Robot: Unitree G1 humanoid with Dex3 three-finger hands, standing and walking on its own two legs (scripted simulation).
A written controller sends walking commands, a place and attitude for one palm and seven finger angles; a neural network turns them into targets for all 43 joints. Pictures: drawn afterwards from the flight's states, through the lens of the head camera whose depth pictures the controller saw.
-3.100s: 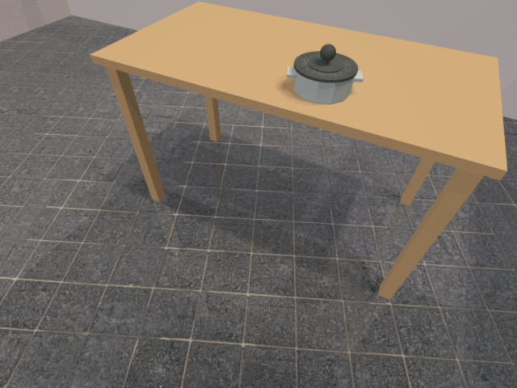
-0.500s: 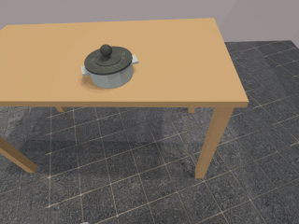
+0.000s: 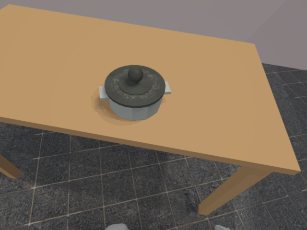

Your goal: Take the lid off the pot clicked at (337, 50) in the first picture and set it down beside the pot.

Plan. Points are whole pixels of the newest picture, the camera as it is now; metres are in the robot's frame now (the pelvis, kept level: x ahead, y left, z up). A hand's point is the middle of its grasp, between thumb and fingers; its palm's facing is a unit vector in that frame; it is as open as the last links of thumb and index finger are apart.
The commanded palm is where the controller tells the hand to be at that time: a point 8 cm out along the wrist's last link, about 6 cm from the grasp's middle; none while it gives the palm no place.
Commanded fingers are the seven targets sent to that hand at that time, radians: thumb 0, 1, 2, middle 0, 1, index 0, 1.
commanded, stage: come to a stop and stand still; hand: left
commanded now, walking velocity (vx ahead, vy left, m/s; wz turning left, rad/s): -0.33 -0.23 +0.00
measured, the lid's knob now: (135, 74) +0.49 +0.12 +0.12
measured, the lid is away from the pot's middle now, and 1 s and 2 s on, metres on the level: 0.00 0.00 0.00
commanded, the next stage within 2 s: look again from close up in 1.20 s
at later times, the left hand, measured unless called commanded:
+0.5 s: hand out of the picture -0.03 +0.15 -0.15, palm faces +0.03 -0.96 -0.28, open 7.4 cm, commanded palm none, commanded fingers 0.00 0.90 0.90 -0.20 -0.30 -0.20 -0.30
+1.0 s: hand out of the picture -0.11 +0.10 -0.16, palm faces +0.07 -0.98 -0.18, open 7.3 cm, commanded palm none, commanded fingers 0.00 0.90 0.90 -0.20 -0.30 -0.20 -0.30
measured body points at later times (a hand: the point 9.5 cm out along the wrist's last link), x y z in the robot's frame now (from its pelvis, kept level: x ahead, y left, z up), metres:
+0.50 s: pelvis -0.07 -0.05 +0.01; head -0.07 -0.07 +0.46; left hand -0.03 +0.20 -0.13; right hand -0.05 -0.30 -0.15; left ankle +0.01 +0.09 -0.69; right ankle -0.08 -0.16 -0.73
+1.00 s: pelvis -0.10 -0.07 +0.02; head -0.11 -0.07 +0.47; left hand -0.12 +0.15 -0.14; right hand -0.11 -0.27 -0.15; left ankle -0.09 +0.07 -0.73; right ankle -0.08 -0.16 -0.73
